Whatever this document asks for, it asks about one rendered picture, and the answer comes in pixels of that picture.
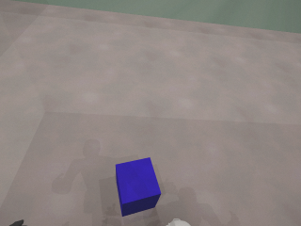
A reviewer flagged carton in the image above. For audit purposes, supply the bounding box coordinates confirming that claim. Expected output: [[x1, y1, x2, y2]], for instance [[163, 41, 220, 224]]
[[116, 157, 162, 217]]

